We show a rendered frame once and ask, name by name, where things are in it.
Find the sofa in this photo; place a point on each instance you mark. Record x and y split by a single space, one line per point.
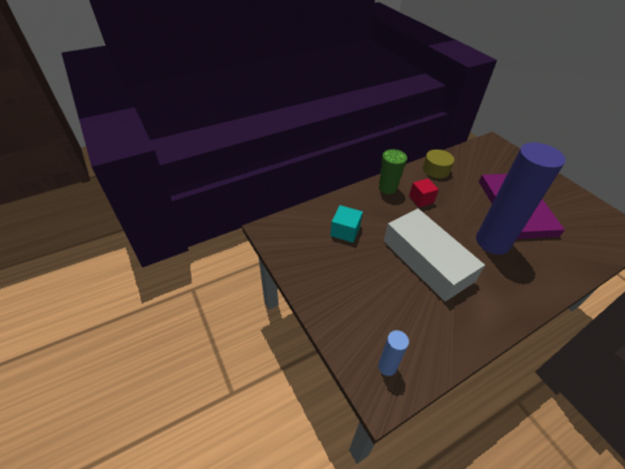
201 116

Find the bookshelf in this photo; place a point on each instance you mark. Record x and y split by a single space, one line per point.
38 150

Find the armchair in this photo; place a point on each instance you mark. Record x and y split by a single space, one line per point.
589 370

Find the coffee table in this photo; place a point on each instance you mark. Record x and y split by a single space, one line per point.
349 296

